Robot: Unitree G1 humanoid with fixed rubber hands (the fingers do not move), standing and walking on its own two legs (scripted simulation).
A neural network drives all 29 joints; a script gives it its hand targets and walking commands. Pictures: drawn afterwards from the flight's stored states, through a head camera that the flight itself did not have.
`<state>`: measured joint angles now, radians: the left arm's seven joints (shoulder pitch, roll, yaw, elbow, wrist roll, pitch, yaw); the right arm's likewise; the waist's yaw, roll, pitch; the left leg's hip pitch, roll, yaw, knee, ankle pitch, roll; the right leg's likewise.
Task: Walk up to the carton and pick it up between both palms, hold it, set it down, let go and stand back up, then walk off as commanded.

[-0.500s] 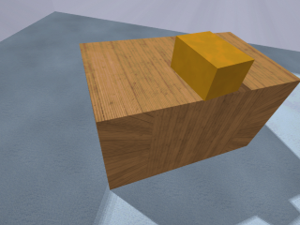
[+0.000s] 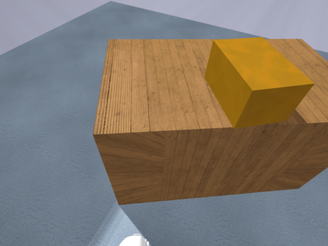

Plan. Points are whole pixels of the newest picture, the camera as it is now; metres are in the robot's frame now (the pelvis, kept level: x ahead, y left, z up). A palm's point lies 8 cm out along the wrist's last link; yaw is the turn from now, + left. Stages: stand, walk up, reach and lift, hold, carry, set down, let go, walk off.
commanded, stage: walk up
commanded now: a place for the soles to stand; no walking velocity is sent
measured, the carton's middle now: (249, 79) +0.72 -0.27 +0.02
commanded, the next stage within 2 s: none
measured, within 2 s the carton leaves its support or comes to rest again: neither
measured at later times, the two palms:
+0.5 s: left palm (99, 230) +0.20 +0.20 -0.14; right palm out of the picture +0.15 -0.49 -0.11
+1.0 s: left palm (148, 224) +0.23 +0.07 -0.16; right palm out of the picture +0.23 -0.62 -0.07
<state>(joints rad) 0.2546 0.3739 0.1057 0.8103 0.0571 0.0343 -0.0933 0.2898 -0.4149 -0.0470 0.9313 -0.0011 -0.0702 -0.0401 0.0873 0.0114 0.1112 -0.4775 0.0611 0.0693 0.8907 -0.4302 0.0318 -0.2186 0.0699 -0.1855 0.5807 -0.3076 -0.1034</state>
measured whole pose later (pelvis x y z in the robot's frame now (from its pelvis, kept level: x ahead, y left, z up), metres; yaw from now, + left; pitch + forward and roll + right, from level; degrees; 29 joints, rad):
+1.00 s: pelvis +0.18 -0.27 -0.03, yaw +3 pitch -4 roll +1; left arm 0.26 0.49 0.11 0.84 0.05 0.11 -0.07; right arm 0.32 -0.42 -0.06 0.92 -0.03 -0.10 -0.10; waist 0.00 -0.16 0.10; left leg -0.45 0.08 0.09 0.90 -0.38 0.01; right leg -0.55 -0.08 0.07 1.22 -0.47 -0.01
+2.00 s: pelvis +0.21 -0.35 -0.01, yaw +12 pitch -4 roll -1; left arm 0.06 0.38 0.01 1.09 -0.01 0.00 0.01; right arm 0.00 -0.35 -0.02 1.10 -0.01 0.00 0.02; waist 0.03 -0.01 0.15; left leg -0.38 0.02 -0.04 0.76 -0.31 -0.01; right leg -0.29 -0.04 0.02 0.73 -0.38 0.02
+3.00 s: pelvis +0.24 -0.37 +0.02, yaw +10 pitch -3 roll +0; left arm 0.03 0.34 0.01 1.15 0.01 -0.01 -0.01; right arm 0.03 -0.33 -0.01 1.18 -0.01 0.00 0.02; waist -0.02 0.00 0.09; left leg -0.17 0.05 -0.01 0.37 -0.15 -0.04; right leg -0.11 -0.02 0.03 0.37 -0.21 0.03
